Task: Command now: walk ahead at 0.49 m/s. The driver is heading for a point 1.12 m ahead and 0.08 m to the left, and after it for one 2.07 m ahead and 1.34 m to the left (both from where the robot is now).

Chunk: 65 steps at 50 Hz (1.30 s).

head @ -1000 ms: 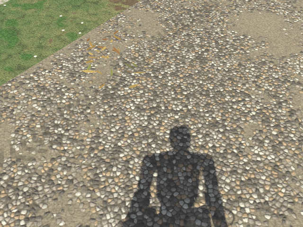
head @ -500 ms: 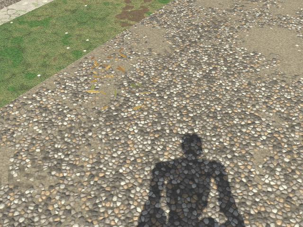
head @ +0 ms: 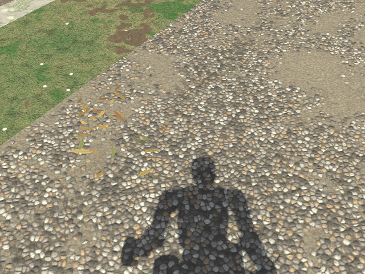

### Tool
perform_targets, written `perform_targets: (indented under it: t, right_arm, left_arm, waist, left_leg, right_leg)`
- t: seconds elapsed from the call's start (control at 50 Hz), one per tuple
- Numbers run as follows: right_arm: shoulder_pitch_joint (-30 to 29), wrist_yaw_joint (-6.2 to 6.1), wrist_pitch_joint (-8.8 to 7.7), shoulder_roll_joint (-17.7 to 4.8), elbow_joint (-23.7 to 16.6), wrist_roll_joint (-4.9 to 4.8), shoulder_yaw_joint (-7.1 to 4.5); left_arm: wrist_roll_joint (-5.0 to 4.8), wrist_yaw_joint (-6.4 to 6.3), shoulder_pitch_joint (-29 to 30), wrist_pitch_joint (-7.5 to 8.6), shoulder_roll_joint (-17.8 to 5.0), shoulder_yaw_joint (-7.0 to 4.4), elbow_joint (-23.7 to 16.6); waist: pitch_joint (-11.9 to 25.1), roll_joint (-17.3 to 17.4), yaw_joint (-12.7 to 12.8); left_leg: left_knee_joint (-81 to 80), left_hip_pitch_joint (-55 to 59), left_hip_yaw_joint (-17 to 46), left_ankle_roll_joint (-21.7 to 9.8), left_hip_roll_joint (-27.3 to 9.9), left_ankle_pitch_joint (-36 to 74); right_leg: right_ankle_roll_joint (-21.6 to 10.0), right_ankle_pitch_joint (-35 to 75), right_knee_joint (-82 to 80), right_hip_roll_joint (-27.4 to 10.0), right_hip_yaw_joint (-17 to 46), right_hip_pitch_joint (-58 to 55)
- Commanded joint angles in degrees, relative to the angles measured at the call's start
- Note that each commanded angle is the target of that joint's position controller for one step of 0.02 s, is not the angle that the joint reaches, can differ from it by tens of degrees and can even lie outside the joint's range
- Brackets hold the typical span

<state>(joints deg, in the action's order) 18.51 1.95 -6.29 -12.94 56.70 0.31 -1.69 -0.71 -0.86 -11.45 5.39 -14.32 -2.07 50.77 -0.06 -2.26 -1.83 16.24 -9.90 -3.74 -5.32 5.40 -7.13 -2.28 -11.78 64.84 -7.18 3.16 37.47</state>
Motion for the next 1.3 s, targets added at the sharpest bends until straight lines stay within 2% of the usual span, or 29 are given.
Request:
perform_targets:
  t: [0.02, 0.1, 0.2, 0.24, 0.28, 0.3, 0.32, 0.34, 0.36, 0.38, 0.4, 0.42, 0.46, 0.5, 0.62, 0.74, 0.8, 0.84, 0.86, 0.88, 0.9, 0.92, 0.94, 0.96, 1.0, 1.06, 1.12, 1.2, 1.3]
  right_arm:
    - [-2.4, -1.12, -0.96, -7.7, -3.2, -0.12, -1.26]
    - [2.2, -1.91, -0.22, -9.3, -2.2, -1.02, -1.54]
    - [6.3, -2.02, 0.96, -9.8, -0.3, -1.51, -1.85]
    - [5.8, -2.16, 1.57, -10.5, -0.2, -1.55, -2.19]
    - [3.6, -2.17, 2.2, -10.1, -0.8, -1.23, -1.94]
    - [3.0, -2.15, 2.16, -7.8, -2.1, -0.37, -0.92]
    - [8.9, -1.63, 0.84, -1.0, -3.2, -0.19, 1.16]
    - [8.8, -1.33, -0.72, -3.8, -2.2, -1.25, 0.65]
    - [3.4, -1.11, -1.5, -9.1, -3.7, -2.74, -0.76]
    - [-0.2, -1.35, -1.54, -9.4, -4.6, -2.75, -0.91]
    - [-2.1, -1.73, -1.12, -8.5, -4.9, -1.94, -1.13]
    - [-1.6, -2.01, -0.28, -7.7, -4.8, -1.38, -1.45]
    - [0.4, -2.15, 1.17, -5.1, -4.2, -1.16, -1.27]
    - [-1.7, -2.33, 1.7, -5.1, -5.2, -0.88, -1.52]
    - [-14.7, -1.73, 1.26, -3.8, -9.2, -0.77, -1.32]
    - [-23.5, -0.06, 0.53, -4.1, -12.6, -1.47, -0.92]
    - [-21.2, 0.65, -0.05, -5.8, -12.7, -1.51, -1.51]
    - [-8.0, 0.24, -0.14, -9.4, -8.7, -1.36, -3.67]
    - [3.0, -0.32, -0.05, -13.6, -6.2, -0.81, -5.02]
    - [8.5, -0.31, 0.32, -18.1, -4.7, -0.32, -6.05]
    - [7.6, -0.26, 0.32, -13.1, -4.9, -0.75, -4.49]
    - [2.5, -0.37, 0.15, -10.6, -5.7, -1.03, -3.7]
    - [-2.8, -0.41, 0.12, -8.8, -7.0, -0.87, -3.08]
    - [-6.0, -0.13, 0.0, -7.1, -7.4, -0.36, -2.58]
    - [-7.2, 0.21, -0.33, -5.2, -6.7, 0.28, -2.03]
    - [-4.5, -0.48, -0.62, -7.6, -5.0, 0.01, -2.6]
    - [-1.6, -1.58, -0.12, -8.5, -3.9, -0.16, -2.78]
    - [1.6, -2.17, 0.36, -9.0, -2.7, -0.72, -2.69]
    - [6.1, -2.36, 1.41, -9.6, -0.2, -1.15, -3.01]
  left_arm:
    - [0.69, -0.36, -1.9, -0.27, -2.4, -0.67, -2.4]
    - [0.17, 0.31, 7.3, 0.34, -1.6, -0.32, -4.7]
    - [-0.58, 2.02, 14.2, 0.88, -2.5, -0.17, -7.6]
    - [-0.59, 2.59, 12.8, 1.4, -3.8, -0.58, -7.9]
    - [-0.42, 2.48, 1.8, 1.76, -7.0, -2.45, -4.8]
    - [0.0, 2.02, -10.0, 1.87, -11.3, -4.01, -2.0]
    - [0.83, 1.95, -17.1, 1.34, -17.8, -5.59, -0.5]
    - [0.69, 2.19, -17.9, 1.31, -12.8, -4.26, -0.3]
    - [0.38, 2.2, -12.3, 1.43, -9.4, -3.08, -1.3]
    - [0.3, 2.23, -6.6, 1.29, -7.3, -2.31, -2.7]
    - [0.47, 2.53, -2.8, 1.2, -5.4, -1.7, -3.2]
    - [0.82, 2.77, -1.2, 1.33, -4.1, -1.28, -3.2]
    - [1.0, 3.0, -2.4, 1.6, -4.1, -1.36, -1.8]
    - [1.06, 2.54, -4.6, 1.76, -5.8, -1.81, -0.5]
    - [0.49, 0.89, -9.7, 0.87, -7.1, -1.95, 1.8]
    - [-0.2, 0.31, -14.5, -0.3, -7.9, -2.44, 4.9]
    - [-0.32, 0.0, -13.0, -1.05, -8.9, -2.98, 5.1]
    - [0.01, 0.02, -10.8, -1.66, -8.4, -2.71, 4.5]
    - [0.77, 0.07, -10.9, -1.64, -6.8, -1.84, 3.2]
    - [0.77, 0.87, -18.2, -0.34, 1.0, 0.41, 3.0]
    - [-0.35, 1.12, -16.0, 1.23, -2.9, -0.39, 3.8]
    - [-1.81, 1.27, -10.4, 2.12, -7.1, -1.53, 1.8]
    - [-1.85, 0.88, -6.6, 2.33, -7.5, -1.61, 0.7]
    - [-0.9, 0.43, -4.7, 2.0, -7.0, -1.99, 0.4]
    - [-0.37, 0.15, -7.2, 0.34, -4.6, -2.22, 0.9]
    - [-0.02, -0.11, -5.5, -0.98, -3.4, -2.32, 0.1]
    - [0.48, -0.09, 1.1, -1.01, -3.5, -2.52, -2.0]
    - [0.17, 0.68, 8.6, -0.53, -2.2, -1.99, -3.9]
    - [-0.49, 2.21, 16.2, 0.06, -2.3, -1.38, -6.7]
  waist:
    - [-3.1, 4.2, 2.7]
    - [-3.1, 4.4, -0.7]
    - [-4.6, 5.4, -2.7]
    - [-3.8, 6.2, -1.1]
    - [2.3, 6.2, 4.9]
    - [10.8, 2.6, 9.3]
    - [18.7, -12.1, 8.1]
    - [22.0, -12.2, 8.7]
    - [13.0, -8.2, 7.4]
    - [8.4, -4.0, 5.6]
    - [4.6, -1.1, 4.0]
    - [2.8, -1.9, 2.1]
    - [1.8, -2.5, 0.7]
    - [0.4, -1.4, 0.4]
    - [-2.4, -1.2, 3.7]
    - [-5.6, -1.2, 5.8]
    - [-3.6, -2.3, 3.4]
    - [4.4, -2.4, -3.4]
    - [12.5, 2.3, -7.1]
    - [20.7, 17.3, -4.0]
    - [21.9, 15.2, -5.1]
    - [13.1, 12.4, -4.3]
    - [8.3, 7.3, -2.4]
    - [4.5, 4.6, -0.6]
    - [3.1, 6.8, 2.4]
    - [0.5, 5.9, 3.1]
    - [-1.2, 4.9, 1.6]
    - [-2.7, 5.5, -0.7]
    - [-5.1, 5.6, -3.1]
  left_leg:
    - [-11.6, -5.8, 12.1, -9.9, -16.2, 3.9]
    - [-10.5, -1.1, 9.2, -7.2, -15.2, 4.7]
    - [-6.3, 8.1, 10.3, -6.4, -18.8, 3.2]
    - [-3.1, 10.6, 11.1, -5.5, -20.1, 6.2]
    - [9.7, 9.4, 8.1, -3.4, -16.8, 22.3]
    - [25.8, 0.6, 4.7, -1.3, -13.3, 19.2]
    - [48.8, -23.8, 0.8, 3.3, -3.3, -4.2]
    - [58.0, -31.8, 9.7, 2.7, -2.9, -24.2]
    - [60.9, -36.5, 10.3, 1.4, -6.6, -20.6]
    - [59.0, -35.0, 8.7, 1.1, -9.9, -14.8]
    - [55.1, -32.7, 7.8, 1.4, -11.7, -10.8]
    - [51.7, -29.1, 8.0, 1.7, -13.3, -8.1]
    - [49.2, -25.7, 7.0, 2.5, -13.5, -5.5]
    - [45.6, -28.4, 6.7, 3.3, -13.7, -1.7]
    - [25.2, -30.6, 5.1, 4.2, -12.2, 12.6]
    - [15.6, -31.8, 4.6, 2.6, -10.6, 10.0]
    - [13.4, -25.2, 3.0, 0.5, -8.6, 3.9]
    - [12.3, -6.0, -0.1, -1.9, -4.7, 3.5]
    - [13.8, 12.2, 9.2, -5.3, -12.9, 4.6]
    - [8.2, 33.3, 36.8, -14.8, -26.8, -6.1]
    - [1.7, 33.4, 45.7, -14.2, -27.5, -10.1]
    - [1.0, 25.8, 37.1, -11.2, -25.8, -8.6]
    - [-0.3, 16.7, 29.4, -9.5, -23.8, -3.4]
    - [-2.2, 8.6, 24.0, -8.5, -21.5, 1.4]
    - [-5.6, 1.3, 18.4, -7.7, -18.6, 4.0]
    - [-8.8, -1.3, 14.3, -8.9, -18.1, 7.6]
    - [-9.8, 1.3, 12.1, -8.2, -17.9, 9.2]
    - [-10.2, 3.1, 8.2, -6.2, -16.1, 8.4]
    - [-7.2, 11.0, 8.1, -6.0, -19.0, 8.3]
  right_leg:
    - [1.6, 9.0, -8.5, -2.4, 0.2, 1.3]
    - [2.0, 17.5, -24.7, 0.2, -2.1, -0.8]
    - [0.8, 12.5, -33.1, 1.8, -2.4, -0.5]
    - [-0.8, 7.9, -35.5, 2.8, -3.0, -3.9]
    - [-3.2, 6.0, -37.9, 6.1, -5.6, -19.1]
    - [-6.7, 7.2, -36.4, 0.0, 1.1, -36.1]
    - [-15.7, 1.3, -40.3, -14.0, 26.2, -58.8]
    - [-17.5, -3.9, -47.7, -16.4, 39.6, -60.7]
    - [-14.1, -3.9, -48.0, -14.5, 31.2, -53.2]
    - [-12.0, 0.3, -49.1, -12.0, 22.6, -44.8]
    - [-11.0, 4.2, -51.4, -9.4, 16.9, -37.2]
    - [-9.8, 6.7, -53.4, -7.1, 12.6, -32.3]
    - [-10.2, 11.7, -55.8, -5.2, 8.3, -28.0]
    - [-10.9, 16.8, -56.9, -5.0, 5.6, -28.1]
    - [-9.1, 16.0, -58.6, -3.7, 0.9, -31.2]
    - [-8.6, 14.9, -55.9, -7.3, 1.0, -40.6]
    - [-7.2, 24.6, -50.8, -8.3, 0.8, -43.2]
    - [-5.1, 40.4, -35.7, -4.3, -2.4, -40.0]
    - [-3.1, 29.0, -18.8, -0.9, -4.8, -28.3]
    - [1.1, -5.8, 3.6, 10.0, -4.7, -4.2]
    - [0.1, -20.1, 11.8, 9.5, 4.1, 2.6]
    - [-0.9, -16.6, 13.6, 6.2, 3.7, 6.9]
    - [-1.2, -11.0, 11.0, 2.8, 1.8, 5.2]
    - [-1.1, -7.4, 7.3, 0.9, 1.0, 2.6]
    - [-1.0, -3.9, 2.8, -1.2, 1.3, -3.7]
    - [0.4, 0.1, -2.8, -1.9, 0.4, -1.7]
    - [1.7, 8.6, -12.1, -2.0, 0.1, 3.6]
    - [1.8, 17.5, -24.9, 0.1, -1.9, 1.9]
    - [0.9, 14.8, -32.7, 1.7, -2.8, 3.0]
